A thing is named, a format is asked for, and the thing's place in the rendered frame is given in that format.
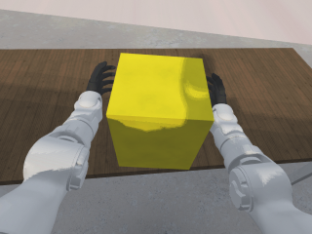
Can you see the right robot forearm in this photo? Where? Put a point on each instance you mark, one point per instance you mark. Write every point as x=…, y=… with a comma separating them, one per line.
x=234, y=146

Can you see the right robot hand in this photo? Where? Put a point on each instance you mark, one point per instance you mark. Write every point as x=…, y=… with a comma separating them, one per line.
x=218, y=95

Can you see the left robot upper arm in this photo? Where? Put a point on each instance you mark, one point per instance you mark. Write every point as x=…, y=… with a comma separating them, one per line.
x=54, y=167

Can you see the carton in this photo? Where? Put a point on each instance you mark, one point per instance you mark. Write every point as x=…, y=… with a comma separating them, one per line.
x=159, y=112

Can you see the left robot forearm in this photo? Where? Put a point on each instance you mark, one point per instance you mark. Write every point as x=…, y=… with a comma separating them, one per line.
x=81, y=126

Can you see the left robot hand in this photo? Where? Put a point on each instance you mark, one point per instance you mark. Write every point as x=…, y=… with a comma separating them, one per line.
x=95, y=83

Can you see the table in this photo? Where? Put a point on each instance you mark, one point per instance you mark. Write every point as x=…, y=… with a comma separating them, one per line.
x=268, y=89

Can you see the right robot upper arm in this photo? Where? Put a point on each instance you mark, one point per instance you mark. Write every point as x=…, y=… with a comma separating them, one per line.
x=264, y=192

